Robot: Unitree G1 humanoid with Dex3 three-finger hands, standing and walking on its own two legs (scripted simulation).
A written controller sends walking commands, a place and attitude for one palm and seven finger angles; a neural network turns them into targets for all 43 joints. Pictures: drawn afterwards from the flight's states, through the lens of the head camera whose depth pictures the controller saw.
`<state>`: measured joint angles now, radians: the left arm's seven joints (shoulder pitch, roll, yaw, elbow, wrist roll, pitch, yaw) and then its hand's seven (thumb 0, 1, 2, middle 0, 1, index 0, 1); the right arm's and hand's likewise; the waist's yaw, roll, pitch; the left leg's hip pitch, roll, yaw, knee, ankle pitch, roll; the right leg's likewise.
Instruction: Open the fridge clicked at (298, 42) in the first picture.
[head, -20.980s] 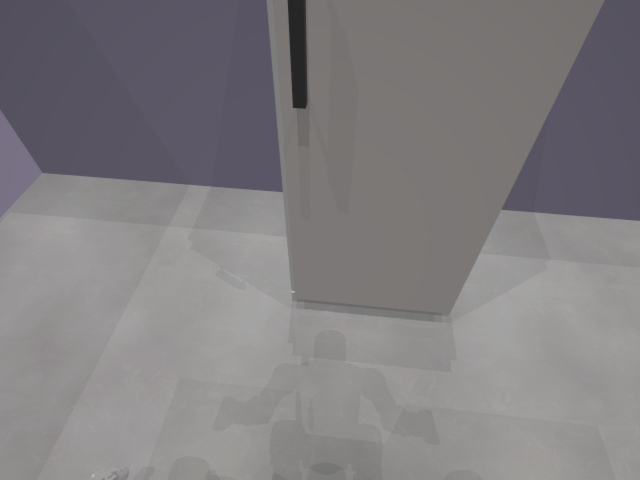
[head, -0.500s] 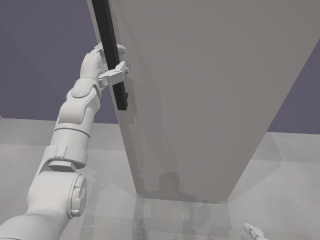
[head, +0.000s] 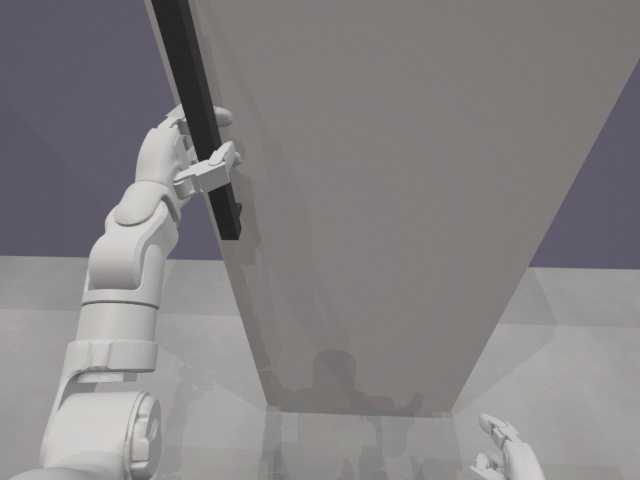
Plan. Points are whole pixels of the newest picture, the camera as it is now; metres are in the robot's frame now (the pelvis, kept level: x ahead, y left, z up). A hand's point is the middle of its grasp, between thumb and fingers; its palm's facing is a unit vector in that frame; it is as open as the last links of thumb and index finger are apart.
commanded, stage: pull the door a little, standing still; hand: left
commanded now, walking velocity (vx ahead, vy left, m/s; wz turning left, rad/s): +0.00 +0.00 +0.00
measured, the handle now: (209, 120) +0.45 +0.16 +0.25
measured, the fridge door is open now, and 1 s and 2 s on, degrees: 0 20 52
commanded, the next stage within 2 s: walk backward, drawing the door open in 0.28 s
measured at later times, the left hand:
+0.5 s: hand (213, 222) +0.31 +0.13 +0.22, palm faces +0.04 -0.97 -0.22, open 7.3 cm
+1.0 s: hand (230, 278) +0.25 +0.10 +0.21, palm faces +0.24 -0.93 -0.27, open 7.6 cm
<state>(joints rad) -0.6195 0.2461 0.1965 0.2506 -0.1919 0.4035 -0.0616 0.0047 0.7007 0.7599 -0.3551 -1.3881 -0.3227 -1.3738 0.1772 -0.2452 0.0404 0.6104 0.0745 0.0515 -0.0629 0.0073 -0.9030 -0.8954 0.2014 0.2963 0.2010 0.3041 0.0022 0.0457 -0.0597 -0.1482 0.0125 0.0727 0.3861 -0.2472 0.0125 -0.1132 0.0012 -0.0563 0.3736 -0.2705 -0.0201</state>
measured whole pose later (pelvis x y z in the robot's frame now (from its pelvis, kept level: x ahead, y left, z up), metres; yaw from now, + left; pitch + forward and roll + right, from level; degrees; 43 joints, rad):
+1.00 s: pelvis -0.04 -0.07 -0.01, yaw +3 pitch +1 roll +3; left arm 0.05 0.28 0.20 -0.50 -0.08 -0.05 0.10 -0.15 0.52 0.73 -0.46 -1.40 -0.18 -1.34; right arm 0.14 -0.20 0.01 0.56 -0.01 0.02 -0.08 0.01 -0.90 -0.90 0.20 0.30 0.20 0.30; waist -0.02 0.04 0.10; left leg -0.46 -0.01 0.02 0.91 -0.39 0.00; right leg -0.25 0.03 -0.13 0.50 -0.29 -0.12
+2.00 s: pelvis -0.07 -0.41 -0.03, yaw +46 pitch -1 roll -2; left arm -0.20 0.26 0.12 -0.45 -0.08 -0.02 0.04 -0.17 0.51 0.79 -0.47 -1.40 -0.15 -1.27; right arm 0.09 -0.15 -0.01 0.59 0.04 -0.06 -0.02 0.01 -0.90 -0.90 0.20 0.30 0.20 0.30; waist 0.01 0.08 0.20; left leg -0.41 0.17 -0.19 0.66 -0.30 -0.08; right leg -0.33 0.00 -0.05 0.62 -0.25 0.03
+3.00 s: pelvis +0.09 -0.69 -0.01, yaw +81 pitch -1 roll -1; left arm -0.50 0.26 0.04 0.09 -0.06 -0.08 0.12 -0.05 0.60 0.88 -0.46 -1.40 -0.31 -1.38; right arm 0.09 -0.24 0.00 0.59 0.02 -0.02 -0.07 0.01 -0.90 -0.90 0.20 0.30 0.20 0.30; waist 0.01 0.00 0.08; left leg -0.27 -0.02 0.10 0.53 -0.24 0.09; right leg -0.37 -0.06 -0.08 0.82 -0.44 0.02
